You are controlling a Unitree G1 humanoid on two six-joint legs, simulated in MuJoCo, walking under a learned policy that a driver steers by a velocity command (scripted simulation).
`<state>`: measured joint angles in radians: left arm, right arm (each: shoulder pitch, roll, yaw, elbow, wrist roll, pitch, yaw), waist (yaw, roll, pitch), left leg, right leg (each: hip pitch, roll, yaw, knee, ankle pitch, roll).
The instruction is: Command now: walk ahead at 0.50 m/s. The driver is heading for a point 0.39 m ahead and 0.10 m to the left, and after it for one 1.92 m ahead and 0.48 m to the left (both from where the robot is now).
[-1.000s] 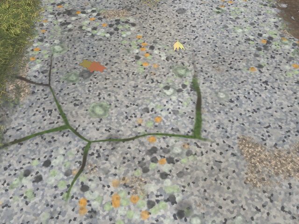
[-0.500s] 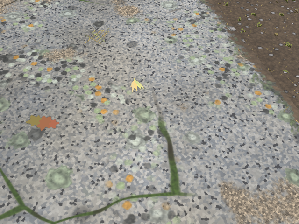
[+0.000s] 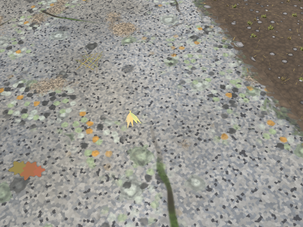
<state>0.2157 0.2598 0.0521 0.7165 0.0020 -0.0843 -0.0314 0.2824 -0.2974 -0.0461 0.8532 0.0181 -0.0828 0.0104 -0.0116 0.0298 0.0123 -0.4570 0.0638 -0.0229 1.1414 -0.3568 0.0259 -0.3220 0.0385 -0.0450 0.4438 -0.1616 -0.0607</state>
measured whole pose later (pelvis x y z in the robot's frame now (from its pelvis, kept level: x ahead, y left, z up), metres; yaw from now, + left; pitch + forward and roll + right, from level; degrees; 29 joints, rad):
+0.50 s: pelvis +0.27 +0.07 -0.01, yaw +0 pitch +2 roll -1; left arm 0.33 0.29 0.05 0.85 -0.02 -0.08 0.00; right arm 0.15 -0.27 -0.04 0.78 0.00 -0.09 0.04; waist 0.02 -0.02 0.02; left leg -0.40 -0.01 0.05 0.52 -0.17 0.06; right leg -0.36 -0.02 0.03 1.13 -0.43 -0.03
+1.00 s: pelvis +0.54 +0.02 -0.01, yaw +0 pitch +2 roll +1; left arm 0.08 0.26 0.05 0.75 -0.01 -0.09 -0.03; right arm 0.36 -0.29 -0.05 0.92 0.02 -0.06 0.00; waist -0.05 0.01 0.03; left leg -0.18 0.01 -0.03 0.94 -0.49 0.02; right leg -0.47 0.00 -0.05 0.57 -0.14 -0.05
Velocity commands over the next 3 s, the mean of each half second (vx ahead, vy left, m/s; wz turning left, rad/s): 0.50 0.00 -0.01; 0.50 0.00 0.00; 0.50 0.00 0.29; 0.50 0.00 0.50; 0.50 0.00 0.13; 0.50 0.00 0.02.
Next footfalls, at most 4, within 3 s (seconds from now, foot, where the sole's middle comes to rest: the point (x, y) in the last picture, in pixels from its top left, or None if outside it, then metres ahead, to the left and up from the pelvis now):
0.38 left None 0.37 0.16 -0.78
0.94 right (179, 184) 0.67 -0.08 -0.78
1.50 left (125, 136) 0.95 0.18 -0.78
1.98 right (143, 90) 1.29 0.09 -0.78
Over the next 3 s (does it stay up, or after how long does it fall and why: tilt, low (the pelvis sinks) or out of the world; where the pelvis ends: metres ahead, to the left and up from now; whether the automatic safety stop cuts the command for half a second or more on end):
stays up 1.59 0.39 -0.01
